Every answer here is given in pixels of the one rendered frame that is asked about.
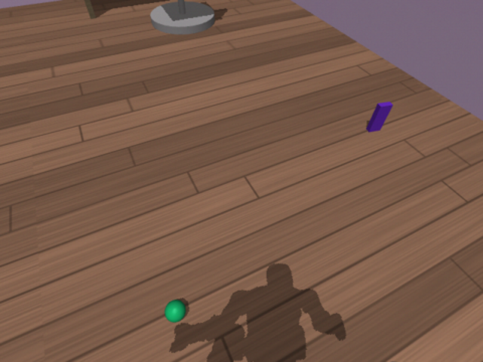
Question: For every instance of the office chair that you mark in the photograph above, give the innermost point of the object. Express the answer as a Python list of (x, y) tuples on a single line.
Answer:
[(182, 18)]

